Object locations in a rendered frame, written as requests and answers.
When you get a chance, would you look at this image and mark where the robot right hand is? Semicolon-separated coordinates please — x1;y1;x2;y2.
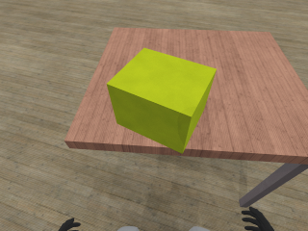
241;206;274;231

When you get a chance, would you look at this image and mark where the table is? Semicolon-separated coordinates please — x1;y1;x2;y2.
64;27;308;208

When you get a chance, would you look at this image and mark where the carton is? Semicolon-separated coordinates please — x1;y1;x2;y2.
107;48;217;154

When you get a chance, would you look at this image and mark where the robot left hand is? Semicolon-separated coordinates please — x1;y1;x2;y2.
58;218;81;231

